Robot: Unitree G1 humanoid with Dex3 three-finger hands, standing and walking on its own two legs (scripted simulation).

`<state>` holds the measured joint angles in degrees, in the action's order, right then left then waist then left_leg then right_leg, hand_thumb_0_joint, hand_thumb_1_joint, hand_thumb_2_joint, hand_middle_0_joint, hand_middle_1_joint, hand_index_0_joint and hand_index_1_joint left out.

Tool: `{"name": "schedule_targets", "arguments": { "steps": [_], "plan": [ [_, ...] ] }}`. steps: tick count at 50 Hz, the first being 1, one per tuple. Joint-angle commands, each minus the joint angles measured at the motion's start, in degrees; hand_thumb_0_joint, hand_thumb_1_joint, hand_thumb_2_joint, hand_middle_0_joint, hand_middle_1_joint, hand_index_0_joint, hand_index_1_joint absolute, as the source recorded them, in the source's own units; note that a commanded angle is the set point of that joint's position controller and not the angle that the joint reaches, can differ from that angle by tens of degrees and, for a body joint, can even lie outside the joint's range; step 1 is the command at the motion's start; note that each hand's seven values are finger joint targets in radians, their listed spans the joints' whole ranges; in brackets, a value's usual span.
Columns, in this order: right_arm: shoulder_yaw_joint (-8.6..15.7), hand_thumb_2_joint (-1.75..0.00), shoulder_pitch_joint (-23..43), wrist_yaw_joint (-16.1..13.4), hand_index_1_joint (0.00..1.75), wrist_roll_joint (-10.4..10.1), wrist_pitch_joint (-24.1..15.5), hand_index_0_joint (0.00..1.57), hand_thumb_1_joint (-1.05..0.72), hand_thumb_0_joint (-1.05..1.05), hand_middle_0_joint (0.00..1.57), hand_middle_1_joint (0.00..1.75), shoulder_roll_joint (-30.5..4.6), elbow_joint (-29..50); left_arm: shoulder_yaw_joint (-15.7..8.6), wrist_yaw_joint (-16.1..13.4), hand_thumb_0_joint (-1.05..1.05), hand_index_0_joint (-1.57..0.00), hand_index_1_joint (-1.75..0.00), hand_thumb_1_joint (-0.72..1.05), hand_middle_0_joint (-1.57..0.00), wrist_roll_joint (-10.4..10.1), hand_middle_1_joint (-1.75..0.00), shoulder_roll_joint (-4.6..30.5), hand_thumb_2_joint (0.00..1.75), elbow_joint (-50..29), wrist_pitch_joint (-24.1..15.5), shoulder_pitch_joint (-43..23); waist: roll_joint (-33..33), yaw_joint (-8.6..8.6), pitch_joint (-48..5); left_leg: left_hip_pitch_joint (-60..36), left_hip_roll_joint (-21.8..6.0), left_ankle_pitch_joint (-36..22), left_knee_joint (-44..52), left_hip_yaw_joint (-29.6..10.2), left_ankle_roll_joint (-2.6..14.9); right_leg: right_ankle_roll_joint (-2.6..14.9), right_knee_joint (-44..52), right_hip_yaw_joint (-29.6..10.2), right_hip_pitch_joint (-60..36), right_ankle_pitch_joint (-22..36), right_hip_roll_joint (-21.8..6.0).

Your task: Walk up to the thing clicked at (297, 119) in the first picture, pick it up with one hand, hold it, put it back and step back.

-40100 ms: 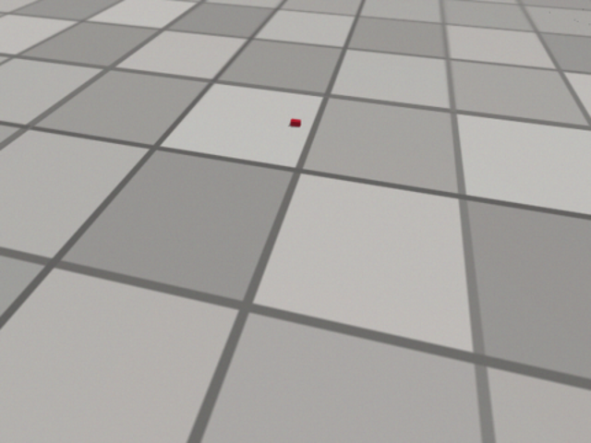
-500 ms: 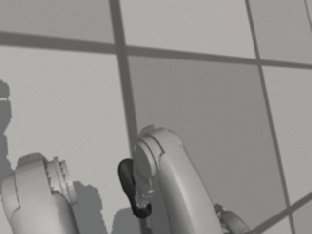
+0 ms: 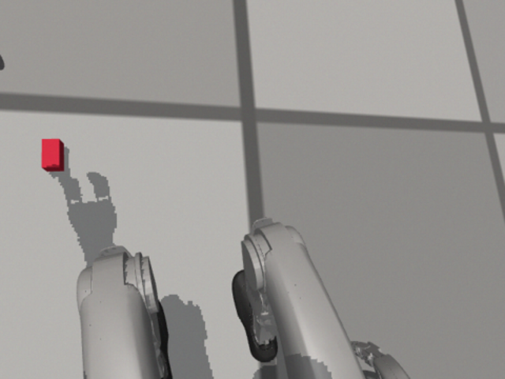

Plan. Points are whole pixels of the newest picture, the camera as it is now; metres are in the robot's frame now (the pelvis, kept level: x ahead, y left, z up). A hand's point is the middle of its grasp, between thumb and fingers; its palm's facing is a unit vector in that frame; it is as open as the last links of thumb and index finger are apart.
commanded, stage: go down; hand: left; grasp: from above
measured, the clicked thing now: (53, 155) +0.53 +0.30 -0.37
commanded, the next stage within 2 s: none
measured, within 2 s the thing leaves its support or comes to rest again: neither
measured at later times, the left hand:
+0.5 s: hand out of the picture +0.49 +0.34 +0.01, palm faces -0.44 -0.01 -0.90, open 14.2 cm
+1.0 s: hand out of the picture +0.49 +0.35 +0.05, palm faces -0.45 -0.03 -0.89, open 14.4 cm
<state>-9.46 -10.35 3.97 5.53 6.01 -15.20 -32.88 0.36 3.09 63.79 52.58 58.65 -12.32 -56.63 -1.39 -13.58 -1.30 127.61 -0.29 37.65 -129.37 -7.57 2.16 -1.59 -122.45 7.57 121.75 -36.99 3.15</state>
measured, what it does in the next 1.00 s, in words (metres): rises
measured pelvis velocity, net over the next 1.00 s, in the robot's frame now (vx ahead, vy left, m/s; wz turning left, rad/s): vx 0.00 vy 0.00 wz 0.06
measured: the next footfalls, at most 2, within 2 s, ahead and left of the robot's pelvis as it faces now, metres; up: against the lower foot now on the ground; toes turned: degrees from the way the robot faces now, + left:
none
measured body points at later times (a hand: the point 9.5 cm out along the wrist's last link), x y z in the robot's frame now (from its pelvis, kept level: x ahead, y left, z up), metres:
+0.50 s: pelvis -0.01 +0.00 +0.05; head +0.20 +0.08 +0.44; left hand +0.51 +0.34 +0.06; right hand +0.07 -0.26 -0.05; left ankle +0.08 +0.11 -0.35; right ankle +0.11 -0.12 -0.35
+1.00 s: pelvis +0.00 +0.00 +0.09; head +0.20 +0.08 +0.49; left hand +0.51 +0.35 +0.10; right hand +0.06 -0.27 -0.01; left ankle +0.08 +0.11 -0.35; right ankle +0.11 -0.12 -0.35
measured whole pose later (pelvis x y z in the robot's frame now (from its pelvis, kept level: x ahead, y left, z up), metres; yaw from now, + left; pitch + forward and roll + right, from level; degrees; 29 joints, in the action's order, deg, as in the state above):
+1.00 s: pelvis +0.00 +0.00 +0.09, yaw +4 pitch +35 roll -8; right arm -6.5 -12.6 -0.6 3.4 6.4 -14.7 -37.4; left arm -1.7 5.7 65.5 54.4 66.7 -24.7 -59.6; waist -1.3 -13.9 -7.7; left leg 111.1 -0.7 35.0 -111.2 -4.7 1.9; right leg -1.3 -106.1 4.4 107.0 -34.2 3.1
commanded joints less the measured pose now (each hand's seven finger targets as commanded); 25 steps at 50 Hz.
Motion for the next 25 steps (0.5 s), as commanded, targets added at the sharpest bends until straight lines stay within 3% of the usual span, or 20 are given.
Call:
{"name": "schedule_targets", "arguments": {
  "steps": [1,5,10,11,12,17,25],
  "plan": [
    [6.6,-0.9,-12.4,-3.1,0.3,-0.7,2.0,0.2,-0.92,0.0,0.2,0.3,-15.7,0.7,-6.4,3.4,0.0,-0.06,-1.03,-0.53,-0.05,-4.5,-1.04,16.7,1.0,-12.9,-3.6,-17.1,-14.7,-0.63,-41.7,-33.1,-0.1,-13.4,15.5,1.5,0.05,4.92,16.1,-0.7,-22.5,12.1,0.9],
    [5.7,-0.9,-10.8,-4.2,0.3,-0.9,2.0,0.2,-0.92,0.0,0.2,0.3,-14.3,0.6,-7.9,3.3,0.0,-0.04,-1.02,-0.56,-0.05,-4.5,-1.02,18.5,1.02,-11.3,-8.5,-18.2,-15.2,-0.18,-40.4,-32.7,0.0,-8.3,18.0,2.1,-0.09,5.02,17.5,-1.3,-22.4,8.7,1.0],
    [5.3,-0.9,-9.9,-4.6,0.3,-1.0,1.5,0.2,-0.92,0.0,0.2,0.3,-13.8,-0.8,-7.1,1.8,0.0,-0.04,-1.02,-0.57,-0.05,-2.3,-1.01,18.2,1.03,-7.5,-12.5,-19.3,-18.8,0.28,-38.6,-36.9,-0.7,-7.5,21.7,2.0,-0.12,4.52,17.4,-1.4,-20.6,9.3,0.9],
    [5.2,-0.9,-9.7,-4.6,0.3,-1.0,1.4,0.2,-0.92,0.0,0.2,0.3,-13.4,-0.7,-6.3,1.5,0.0,-0.05,-1.02,-0.56,-0.05,-1.9,-1.02,17.4,1.01,-8.5,-12.9,-20.9,-20.8,0.41,-40.3,-38.5,-1.1,-7.4,23.1,1.6,-0.05,4.21,16.7,-1.2,-20.6,10.1,1.2],
    [5.5,-0.9,-9.5,-4.7,0.3,-1.2,1.2,0.2,-0.92,0.0,0.2,0.3,-14.0,-0.7,-6.9,1.0,0.0,-0.04,-1.02,-0.56,-0.05,-1.5,-1.02,18.4,1.02,-7.1,-12.9,-20.9,-21.2,0.39,-39.5,-39.2,-1.0,-7.0,23.9,1.4,-0.23,4.28,16.9,-1.0,-19.9,9.7,0.8],
    [6.0,-0.9,-10.7,-4.9,0.3,-1.6,0.8,0.2,-0.92,0.0,0.2,0.3,-13.8,-1.5,-4.8,0.1,0.0,-0.05,-1.03,-0.55,-0.05,-1.2,-1.03,15.9,1.01,-6.2,-11.9,-24.5,-18.5,-1.43,-39.5,-40.1,-1.2,-4.8,25.9,1.5,0.38,3.56,19.6,-1.0,-21.8,9.4,0.8],
    [6.4,-0.9,-10.6,-5.6,0.3,-2.2,0.4,0.2,-0.92,0.0,0.2,0.3,-13.0,-1.8,-5.7,0.2,0.0,-0.05,-1.02,-0.57,-0.06,-0.7,-1.01,18.2,1.04,-4.1,-10.7,-25.6,-16.3,-0.43,-41.5,-40.3,-0.8,-1.9,29.1,1.8,0.54,3.49,22.4,-1.9,-26.0,7.7,0.5]
  ]
}}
